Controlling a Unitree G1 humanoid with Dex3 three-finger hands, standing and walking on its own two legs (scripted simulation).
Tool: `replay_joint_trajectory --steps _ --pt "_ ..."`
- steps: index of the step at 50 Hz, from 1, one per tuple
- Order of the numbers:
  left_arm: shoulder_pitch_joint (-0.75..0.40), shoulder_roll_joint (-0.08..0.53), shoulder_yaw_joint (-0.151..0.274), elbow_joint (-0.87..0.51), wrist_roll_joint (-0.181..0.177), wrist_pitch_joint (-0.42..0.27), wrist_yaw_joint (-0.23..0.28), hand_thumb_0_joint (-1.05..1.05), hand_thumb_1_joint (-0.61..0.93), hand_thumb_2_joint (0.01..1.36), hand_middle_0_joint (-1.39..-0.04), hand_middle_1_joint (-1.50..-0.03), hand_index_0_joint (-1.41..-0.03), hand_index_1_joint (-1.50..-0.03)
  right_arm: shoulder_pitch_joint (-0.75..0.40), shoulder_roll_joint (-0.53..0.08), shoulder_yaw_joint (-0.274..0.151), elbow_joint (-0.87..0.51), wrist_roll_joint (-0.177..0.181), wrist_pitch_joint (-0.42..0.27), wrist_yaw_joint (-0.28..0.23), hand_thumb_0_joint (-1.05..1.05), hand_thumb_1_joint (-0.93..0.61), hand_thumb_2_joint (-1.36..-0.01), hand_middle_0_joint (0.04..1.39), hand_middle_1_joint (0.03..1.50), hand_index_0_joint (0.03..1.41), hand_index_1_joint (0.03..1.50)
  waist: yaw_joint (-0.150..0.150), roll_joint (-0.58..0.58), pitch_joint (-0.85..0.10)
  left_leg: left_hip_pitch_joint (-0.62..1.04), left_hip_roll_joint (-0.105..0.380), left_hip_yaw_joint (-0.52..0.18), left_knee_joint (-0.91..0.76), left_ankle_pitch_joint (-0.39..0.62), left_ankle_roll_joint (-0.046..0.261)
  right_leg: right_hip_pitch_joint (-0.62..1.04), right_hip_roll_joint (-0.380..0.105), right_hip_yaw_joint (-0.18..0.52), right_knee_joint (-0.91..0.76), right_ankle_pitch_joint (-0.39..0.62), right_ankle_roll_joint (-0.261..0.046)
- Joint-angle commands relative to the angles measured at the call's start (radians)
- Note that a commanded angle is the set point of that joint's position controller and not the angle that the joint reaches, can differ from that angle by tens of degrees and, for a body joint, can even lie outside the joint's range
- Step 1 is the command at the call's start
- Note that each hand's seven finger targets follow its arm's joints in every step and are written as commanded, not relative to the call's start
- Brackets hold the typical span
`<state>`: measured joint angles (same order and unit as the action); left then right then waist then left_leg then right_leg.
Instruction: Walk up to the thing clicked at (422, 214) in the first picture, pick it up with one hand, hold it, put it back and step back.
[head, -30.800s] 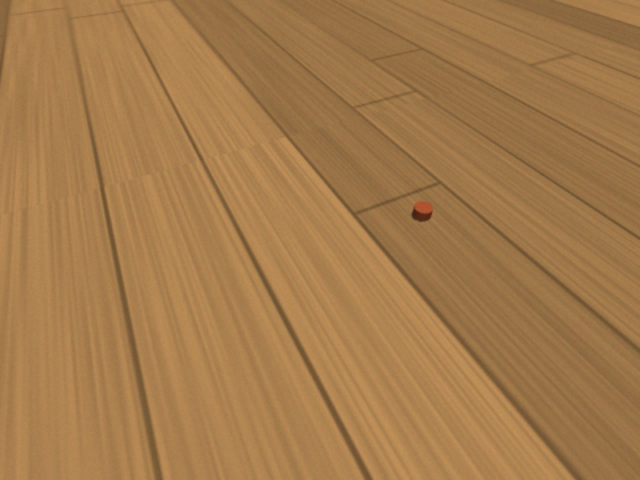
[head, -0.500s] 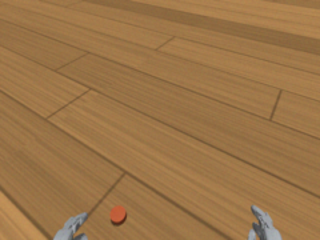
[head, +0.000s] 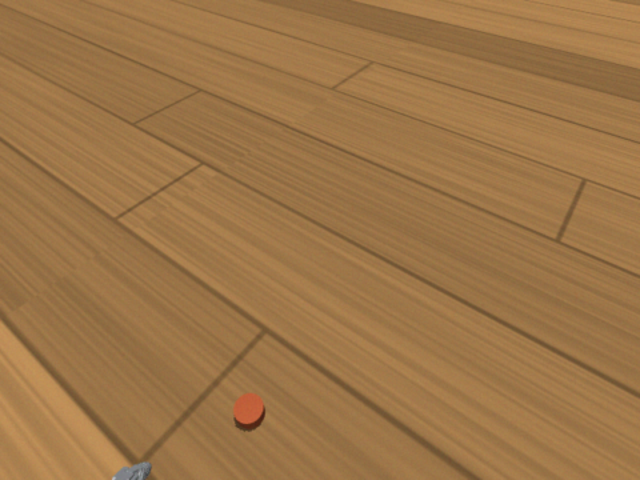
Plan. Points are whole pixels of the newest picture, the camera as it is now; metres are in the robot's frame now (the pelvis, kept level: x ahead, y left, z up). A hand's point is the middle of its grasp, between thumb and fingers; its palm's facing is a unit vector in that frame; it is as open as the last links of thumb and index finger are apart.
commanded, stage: stand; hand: left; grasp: from above
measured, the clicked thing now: (249, 410) +0.46 +0.25 -0.72
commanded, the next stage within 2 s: none
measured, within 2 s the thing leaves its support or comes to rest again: neither
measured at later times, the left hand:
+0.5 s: hand out of the picture +0.04 +0.24 -0.13, palm faces +0.04 -0.94 -0.34, open 7.4 cm
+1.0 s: hand out of the picture +0.05 +0.23 -0.13, palm faces +0.02 -0.94 -0.34, open 7.4 cm
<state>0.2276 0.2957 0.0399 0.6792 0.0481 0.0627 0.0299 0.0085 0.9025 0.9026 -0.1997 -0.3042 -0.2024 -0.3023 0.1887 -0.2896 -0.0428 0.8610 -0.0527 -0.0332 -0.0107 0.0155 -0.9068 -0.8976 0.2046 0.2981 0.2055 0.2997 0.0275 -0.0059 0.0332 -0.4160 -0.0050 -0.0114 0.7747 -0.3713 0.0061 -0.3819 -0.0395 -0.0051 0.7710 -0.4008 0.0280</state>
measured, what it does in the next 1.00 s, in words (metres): stands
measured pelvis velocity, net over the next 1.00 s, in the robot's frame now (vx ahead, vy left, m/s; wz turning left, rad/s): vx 0.01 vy -0.01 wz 0.01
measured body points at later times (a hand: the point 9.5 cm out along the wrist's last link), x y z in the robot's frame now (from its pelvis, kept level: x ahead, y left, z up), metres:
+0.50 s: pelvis +0.00 +0.00 +0.03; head +0.00 +0.00 +0.48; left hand +0.04 +0.29 -0.11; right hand +0.08 -0.27 -0.11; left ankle +0.02 +0.12 -0.71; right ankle +0.00 -0.14 -0.71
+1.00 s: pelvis +0.01 -0.01 +0.04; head +0.02 -0.01 +0.49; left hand +0.05 +0.28 -0.10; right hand +0.07 -0.30 -0.11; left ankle +0.02 +0.12 -0.71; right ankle +0.00 -0.14 -0.71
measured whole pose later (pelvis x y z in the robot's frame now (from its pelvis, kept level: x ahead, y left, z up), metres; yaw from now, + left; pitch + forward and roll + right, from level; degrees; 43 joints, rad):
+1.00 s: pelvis +0.01 -0.01 +0.04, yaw +1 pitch -3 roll +0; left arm 0.14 0.30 0.03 1.16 0.02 -0.01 0.02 0.00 0.90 0.90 -0.20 -0.30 -0.20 -0.30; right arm 0.14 -0.31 -0.02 1.14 -0.02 0.00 -0.01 0.01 -0.91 -0.90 0.20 0.30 0.20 0.30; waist 0.01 0.02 0.07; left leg -0.13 0.01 -0.03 0.36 -0.17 -0.01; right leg -0.09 -0.03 -0.03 0.35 -0.20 0.02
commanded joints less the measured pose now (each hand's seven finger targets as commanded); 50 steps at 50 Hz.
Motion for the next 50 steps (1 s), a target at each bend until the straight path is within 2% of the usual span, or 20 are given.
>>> replay_joint_trajectory --steps 1,2,6,12,14,22,23,26,30,41,50 --pt "-0.033 0.134 0.051 0.015 0.002 -0.069 0.011 0.0 0.9 0.9 -0.2 -0.3 -0.2 -0.301 -0.072 -0.152 -0.044 -0.053 0.001 -0.024 -0.008 0.0 -0.9 -0.9 0.2 0.3 0.2 0.3 0.006 0.026 -0.101 0.099 0.073 -0.117 -0.224 0.169 0.058 0.099 -0.04 0.048 -0.194 0.153 -0.05" --pt "-0.031 0.139 0.05 0.041 -0.001 -0.072 0.012 0.0 0.9 0.9 -0.2 -0.3 -0.2 -0.301 -0.063 -0.158 -0.045 -0.036 0.004 -0.02 -0.011 0.0 -0.9 -0.9 0.2 0.3 0.2 0.3 0.001 0.018 -0.097 0.12 0.07 -0.111 -0.226 0.201 0.057 0.11 -0.044 0.053 -0.213 0.196 -0.05" --pt "-0.04 0.149 0.047 0.133 -0.013 -0.079 0.016 0.0 0.9 0.9 -0.2 -0.3 -0.2 -0.301 -0.037 -0.167 -0.041 0.025 0.01 -0.009 -0.019 0.0 -0.9 -0.9 0.2 0.3 0.2 0.3 -0.012 0.018 -0.076 0.177 0.073 -0.105 -0.272 0.272 0.05 0.148 -0.056 0.058 -0.265 0.264 -0.051" --pt "-0.039 0.16 0.039 0.246 -0.016 -0.074 0.017 0.0 0.9 0.9 -0.2 -0.3 -0.2 -0.301 -0.056 -0.18 -0.035 0.091 0.019 0.002 -0.025 0.0 -0.9 -0.9 0.2 0.3 0.2 0.3 -0.011 0.033 -0.045 0.222 0.097 -0.126 -0.375 0.245 0.038 0.204 -0.056 0.041 -0.345 0.238 -0.04" --pt "-0.041 0.161 0.036 0.277 -0.017 -0.074 0.018 0.0 0.9 0.9 -0.2 -0.3 -0.2 -0.301 -0.056 -0.178 -0.032 0.111 0.022 0.002 -0.026 0.0 -0.9 -0.9 0.2 0.3 0.2 0.3 -0.009 0.032 -0.039 0.24 0.097 -0.121 -0.386 0.284 0.034 0.223 -0.063 0.044 -0.368 0.259 -0.039" --pt "-0.067 0.178 0.028 0.356 -0.015 -0.08 0.015 0.0 0.9 0.9 -0.2 -0.3 -0.2 -0.301 -0.077 -0.184 -0.027 0.163 0.028 0.009 -0.021 0.0 -0.9 -0.9 0.2 0.3 0.2 0.3 -0.013 0.004 -0.004 0.267 0.098 -0.111 -0.443 0.241 0.024 0.245 -0.072 0.049 -0.446 0.238 -0.031" --pt "-0.069 0.177 0.027 0.365 -0.015 -0.078 0.014 0.0 0.9 0.9 -0.2 -0.3 -0.2 -0.301 -0.078 -0.182 -0.025 0.169 0.029 0.01 -0.021 0.0 -0.9 -0.9 0.2 0.3 0.2 0.3 -0.016 0.011 0.01 0.258 0.092 -0.109 -0.455 0.208 0.016 0.242 -0.068 0.047 -0.451 0.219 -0.029" --pt "-0.081 0.186 0.029 0.38 -0.017 -0.076 0.012 0.0 0.9 0.9 -0.2 -0.3 -0.2 -0.301 -0.086 -0.193 -0.027 0.181 0.027 0.014 -0.02 0.0 -0.9 -0.9 0.2 0.3 0.2 0.3 -0.013 0.024 0.018 0.234 0.096 -0.116 -0.482 0.147 0.02 0.256 -0.071 0.049 -0.46 0.206 -0.031" --pt "-0.077 0.189 0.026 0.403 -0.017 -0.076 0.007 0.0 0.9 0.9 -0.2 -0.3 -0.2 -0.301 -0.098 -0.196 -0.025 0.192 0.028 0.014 -0.016 0.0 -0.9 -0.9 0.2 0.3 0.2 0.3 -0.011 0.025 0.029 0.23 0.1 -0.124 -0.499 0.106 0.017 0.246 -0.067 0.045 -0.469 0.176 -0.031" --pt "-0.112 0.211 0.026 0.424 -0.023 -0.083 0.002 0.0 0.9 0.9 -0.2 -0.3 -0.2 -0.301 -0.091 -0.202 -0.013 0.215 0.03 0.01 -0.012 0.0 -0.9 -0.9 0.2 0.3 0.2 0.3 -0.017 0.006 0.001 0.263 0.105 -0.107 -0.489 0.189 0.012 0.261 -0.082 0.063 -0.491 0.207 -0.038" --pt "-0.131 0.213 0.026 0.43 -0.027 -0.087 0.001 0.0 0.9 0.9 -0.2 -0.3 -0.2 -0.301 -0.093 -0.213 -0.005 0.223 0.033 0.009 -0.014 0.0 -0.9 -0.9 0.2 0.3 0.2 0.3 -0.02 0.003 -0.027 0.297 0.114 -0.096 -0.471 0.305 0.017 0.28 -0.086 0.061 -0.494 0.302 -0.035"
